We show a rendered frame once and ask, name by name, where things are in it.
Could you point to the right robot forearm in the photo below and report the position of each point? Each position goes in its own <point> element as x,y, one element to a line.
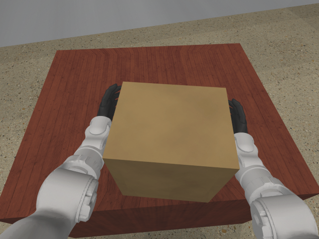
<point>253,176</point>

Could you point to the left robot hand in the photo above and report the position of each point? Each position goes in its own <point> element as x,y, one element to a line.
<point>108,103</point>

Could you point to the right robot hand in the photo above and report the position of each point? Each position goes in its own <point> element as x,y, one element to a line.
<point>239,122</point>

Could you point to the robot left upper arm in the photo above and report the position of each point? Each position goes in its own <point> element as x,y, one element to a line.
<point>67,198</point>

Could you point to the left robot forearm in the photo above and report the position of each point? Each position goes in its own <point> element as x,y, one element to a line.
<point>88,157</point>

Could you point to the robot right upper arm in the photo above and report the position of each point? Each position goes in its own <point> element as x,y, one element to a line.
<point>282,217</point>

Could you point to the pedestal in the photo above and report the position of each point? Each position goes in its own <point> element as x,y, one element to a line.
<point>70,99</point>

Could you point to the carton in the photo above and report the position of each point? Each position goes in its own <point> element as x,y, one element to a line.
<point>171,142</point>

